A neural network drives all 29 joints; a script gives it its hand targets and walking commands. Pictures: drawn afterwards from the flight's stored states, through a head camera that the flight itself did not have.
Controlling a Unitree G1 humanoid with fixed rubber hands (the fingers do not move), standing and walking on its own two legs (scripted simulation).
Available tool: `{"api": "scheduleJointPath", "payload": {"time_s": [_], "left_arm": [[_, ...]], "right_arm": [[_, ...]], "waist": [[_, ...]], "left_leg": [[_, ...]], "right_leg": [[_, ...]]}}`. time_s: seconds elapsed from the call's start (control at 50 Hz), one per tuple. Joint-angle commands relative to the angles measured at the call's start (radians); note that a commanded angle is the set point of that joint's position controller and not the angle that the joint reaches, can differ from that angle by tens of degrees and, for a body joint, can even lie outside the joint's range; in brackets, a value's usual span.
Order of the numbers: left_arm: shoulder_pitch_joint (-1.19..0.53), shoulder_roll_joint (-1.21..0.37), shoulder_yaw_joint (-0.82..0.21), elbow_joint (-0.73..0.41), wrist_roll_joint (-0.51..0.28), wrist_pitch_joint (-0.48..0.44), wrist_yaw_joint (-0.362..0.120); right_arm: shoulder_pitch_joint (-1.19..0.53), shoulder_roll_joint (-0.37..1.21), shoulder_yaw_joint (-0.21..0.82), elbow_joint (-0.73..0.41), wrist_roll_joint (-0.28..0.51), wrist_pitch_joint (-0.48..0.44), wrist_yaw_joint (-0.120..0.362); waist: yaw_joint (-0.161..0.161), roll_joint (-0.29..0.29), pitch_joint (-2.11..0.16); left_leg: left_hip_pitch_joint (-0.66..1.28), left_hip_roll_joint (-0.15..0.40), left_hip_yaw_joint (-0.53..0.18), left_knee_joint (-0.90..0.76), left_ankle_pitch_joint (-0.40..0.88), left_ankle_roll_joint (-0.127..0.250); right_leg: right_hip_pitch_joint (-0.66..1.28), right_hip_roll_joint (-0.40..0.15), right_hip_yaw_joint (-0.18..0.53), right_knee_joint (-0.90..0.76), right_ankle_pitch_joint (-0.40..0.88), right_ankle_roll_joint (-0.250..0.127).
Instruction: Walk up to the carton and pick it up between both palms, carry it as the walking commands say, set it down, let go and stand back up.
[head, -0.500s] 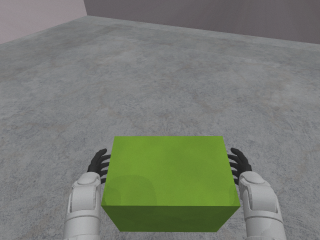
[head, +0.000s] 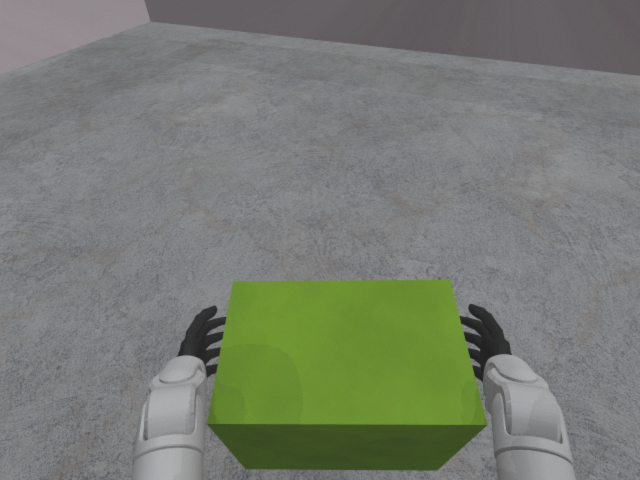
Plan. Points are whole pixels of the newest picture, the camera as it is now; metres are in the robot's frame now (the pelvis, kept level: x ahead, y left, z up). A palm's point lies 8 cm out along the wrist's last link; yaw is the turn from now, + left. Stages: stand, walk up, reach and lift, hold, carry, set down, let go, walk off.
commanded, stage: set down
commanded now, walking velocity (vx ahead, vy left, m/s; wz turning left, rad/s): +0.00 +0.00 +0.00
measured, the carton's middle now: (340, 381) +0.29 -0.03 -0.05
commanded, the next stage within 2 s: none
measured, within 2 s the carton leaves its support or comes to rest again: neither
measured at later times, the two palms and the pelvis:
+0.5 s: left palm (215, 375) +0.32 +0.15 -0.04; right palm (479, 368) +0.27 -0.23 -0.04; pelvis -0.03 -0.01 -0.02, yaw +0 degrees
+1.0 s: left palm (228, 392) +0.34 +0.15 -0.14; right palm (458, 379) +0.30 -0.23 -0.13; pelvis -0.05 -0.01 -0.07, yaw +0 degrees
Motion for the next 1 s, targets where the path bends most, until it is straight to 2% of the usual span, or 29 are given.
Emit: {"api": "scheduleJointPath", "payload": {"time_s": [0.0, 0.12, 0.22, 0.34, 0.52, 0.62, 0.76, 0.98], "left_arm": [[-0.430, -0.803, -0.543, -0.008, -0.207, -0.049, -0.211], [-0.556, -0.817, -0.491, 0.074, -0.174, -0.122, -0.224], [-0.605, -0.823, -0.423, 0.181, -0.136, -0.156, -0.237], [-0.640, -0.787, -0.342, 0.259, -0.099, -0.199, -0.252], [-0.683, -0.781, -0.371, 0.261, -0.127, -0.270, -0.256], [-0.702, -0.796, -0.400, 0.243, -0.138, -0.297, -0.252], [-0.737, -0.830, -0.418, 0.224, -0.133, -0.307, -0.244], [-0.847, -0.871, -0.405, 0.242, -0.124, -0.290, -0.249]], "right_arm": [[-0.489, 0.694, 0.553, -0.027, 0.217, -0.064, 0.212], [-0.625, 0.705, 0.550, 0.067, 0.207, -0.150, 0.239], [-0.660, 0.713, 0.481, 0.182, 0.167, -0.195, 0.251], [-0.688, 0.713, 0.408, 0.252, 0.132, -0.235, 0.248], [-0.717, 0.726, 0.436, 0.260, 0.153, -0.303, 0.244], [-0.730, 0.724, 0.461, 0.250, 0.172, -0.331, 0.253], [-0.765, 0.721, 0.473, 0.247, 0.182, -0.347, 0.274], [-0.869, 0.719, 0.439, 0.285, 0.169, -0.341, 0.303]], "waist": [[-0.002, 0.030, -0.176], [0.036, 0.004, -0.239], [0.024, 0.005, -0.267], [0.016, 0.001, -0.315], [0.011, -0.002, -0.531], [0.011, 0.011, -0.645], [0.023, 0.034, -0.751], [0.022, 0.040, -0.844]], "left_leg": [[-0.009, -0.075, -0.012, -0.034, 0.194, -0.019], [-0.084, -0.074, 0.008, 0.019, 0.049, -0.005], [-0.151, -0.077, 0.024, 0.060, -0.006, 0.002], [-0.263, -0.084, 0.032, 0.124, 0.002, 0.006], [-0.405, -0.096, 0.036, 0.250, 0.140, 0.000], [-0.475, -0.100, 0.035, 0.314, 0.191, -0.004], [-0.567, -0.100, 0.041, 0.399, 0.208, -0.015], [-0.739, -0.102, 0.062, 0.540, 0.117, -0.025]], "right_leg": [[0.058, 0.126, -0.005, 0.028, 0.199, -0.038], [-0.019, 0.124, -0.011, 0.092, 0.082, -0.044], [-0.099, 0.122, -0.018, 0.126, 0.041, -0.047], [-0.174, 0.112, -0.020, 0.184, 0.076, -0.044], [-0.255, 0.101, -0.017, 0.314, 0.266, -0.025], [-0.325, 0.102, -0.019, 0.387, 0.313, -0.016], [-0.474, 0.113, -0.031, 0.478, 0.281, -0.015], [-0.729, 0.126, -0.051, 0.624, 0.136, -0.029]]}}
